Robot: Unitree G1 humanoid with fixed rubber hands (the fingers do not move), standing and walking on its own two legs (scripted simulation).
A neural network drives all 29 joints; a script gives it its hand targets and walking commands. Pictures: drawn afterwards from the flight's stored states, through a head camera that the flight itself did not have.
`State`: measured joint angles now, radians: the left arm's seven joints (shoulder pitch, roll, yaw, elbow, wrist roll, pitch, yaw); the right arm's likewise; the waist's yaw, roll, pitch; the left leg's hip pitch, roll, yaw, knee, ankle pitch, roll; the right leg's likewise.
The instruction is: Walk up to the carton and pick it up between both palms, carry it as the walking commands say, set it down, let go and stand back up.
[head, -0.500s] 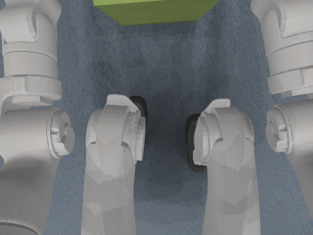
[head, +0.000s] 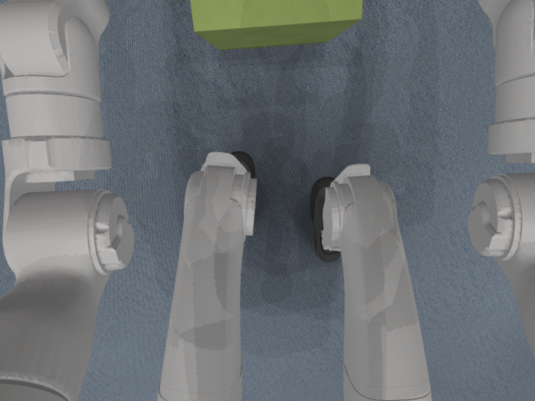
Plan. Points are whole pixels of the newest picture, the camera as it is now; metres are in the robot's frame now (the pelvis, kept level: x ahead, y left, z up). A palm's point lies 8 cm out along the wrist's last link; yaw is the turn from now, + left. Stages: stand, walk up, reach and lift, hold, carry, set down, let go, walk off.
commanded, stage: set down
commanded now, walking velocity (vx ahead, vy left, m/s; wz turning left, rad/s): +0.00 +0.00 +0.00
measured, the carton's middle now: out of the picture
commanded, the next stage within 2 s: let go in 0.50 s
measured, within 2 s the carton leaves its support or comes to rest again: neither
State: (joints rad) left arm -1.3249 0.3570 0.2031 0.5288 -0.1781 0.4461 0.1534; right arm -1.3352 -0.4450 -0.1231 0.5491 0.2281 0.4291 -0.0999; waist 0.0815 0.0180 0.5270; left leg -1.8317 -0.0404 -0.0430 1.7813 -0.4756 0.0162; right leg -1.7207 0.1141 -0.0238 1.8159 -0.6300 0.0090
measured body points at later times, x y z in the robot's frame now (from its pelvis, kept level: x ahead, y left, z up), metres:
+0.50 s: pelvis -0.02 -0.01 +0.13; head +0.33 +0.03 +0.39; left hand +0.52 +0.24 +0.02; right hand +0.58 -0.13 +0.02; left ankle +0.13 +0.10 -0.47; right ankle +0.09 -0.11 -0.47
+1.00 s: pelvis +0.04 -0.01 +0.20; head +0.33 +0.03 +0.54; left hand +0.42 +0.25 +0.09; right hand +0.47 -0.16 +0.08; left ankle +0.13 +0.10 -0.47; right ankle +0.09 -0.11 -0.47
